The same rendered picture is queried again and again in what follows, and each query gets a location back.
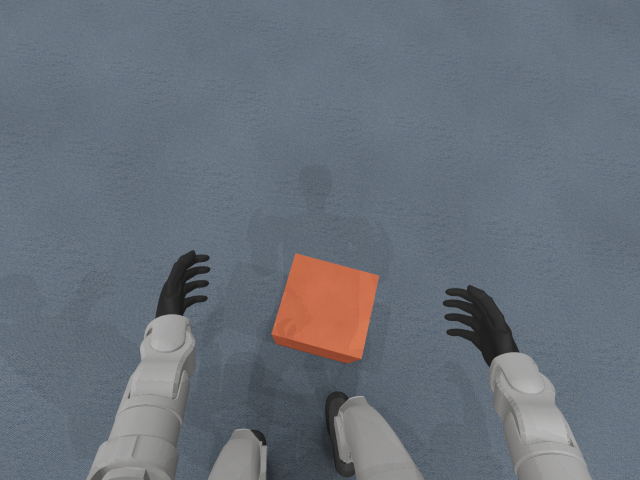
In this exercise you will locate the carton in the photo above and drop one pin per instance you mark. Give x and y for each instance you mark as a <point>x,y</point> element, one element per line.
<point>325,309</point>

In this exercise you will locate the robot left forearm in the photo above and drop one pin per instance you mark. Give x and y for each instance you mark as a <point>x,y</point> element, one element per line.
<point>143,440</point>

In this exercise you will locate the robot left hand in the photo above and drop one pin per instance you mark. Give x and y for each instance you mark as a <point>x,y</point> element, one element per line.
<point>172,298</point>

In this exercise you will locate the robot right forearm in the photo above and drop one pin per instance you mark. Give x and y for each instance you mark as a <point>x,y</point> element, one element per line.
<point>539,439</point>

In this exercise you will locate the robot right thigh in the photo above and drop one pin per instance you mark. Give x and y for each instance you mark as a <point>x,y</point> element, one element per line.
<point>365,437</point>

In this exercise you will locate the robot right hand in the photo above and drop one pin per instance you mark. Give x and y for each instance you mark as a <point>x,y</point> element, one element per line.
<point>492,335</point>

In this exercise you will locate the robot left shin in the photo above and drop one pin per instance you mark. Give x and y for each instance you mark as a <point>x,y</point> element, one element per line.
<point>243,433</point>

